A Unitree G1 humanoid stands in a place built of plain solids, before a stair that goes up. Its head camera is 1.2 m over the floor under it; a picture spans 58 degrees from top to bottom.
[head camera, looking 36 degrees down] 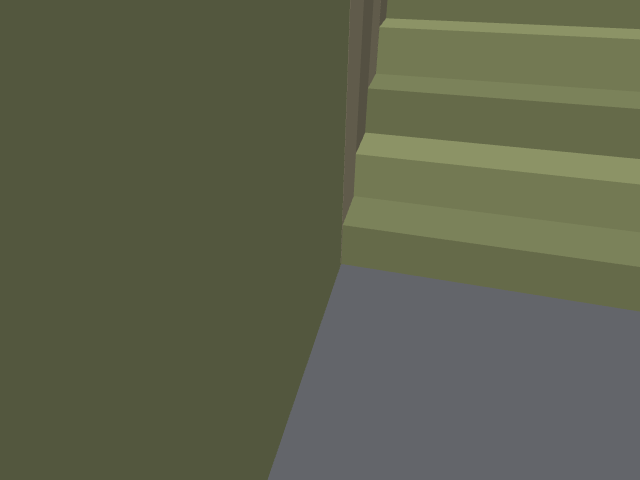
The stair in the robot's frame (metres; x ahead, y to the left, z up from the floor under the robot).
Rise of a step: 0.21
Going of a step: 0.24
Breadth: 1.25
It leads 14 degrees to the right of straight ahead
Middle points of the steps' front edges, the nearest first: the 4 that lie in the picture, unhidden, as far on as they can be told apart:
1.32 -0.70 0.21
1.55 -0.76 0.41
1.79 -0.82 0.62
2.02 -0.88 0.82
